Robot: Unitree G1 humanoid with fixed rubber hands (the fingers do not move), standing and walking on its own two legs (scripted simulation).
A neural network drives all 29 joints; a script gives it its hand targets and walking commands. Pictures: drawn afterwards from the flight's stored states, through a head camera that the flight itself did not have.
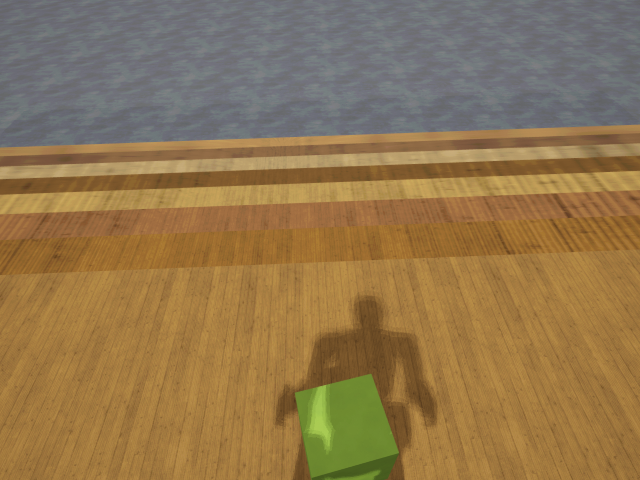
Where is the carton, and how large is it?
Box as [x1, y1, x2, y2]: [295, 374, 398, 479]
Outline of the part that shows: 371,374 295,393 300,426 311,479 387,478 398,451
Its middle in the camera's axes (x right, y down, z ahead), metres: +0.06 +0.52 +1.04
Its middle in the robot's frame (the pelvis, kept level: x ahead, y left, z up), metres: +0.39 -0.02 -0.64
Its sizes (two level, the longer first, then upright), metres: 0.210 0.200 0.250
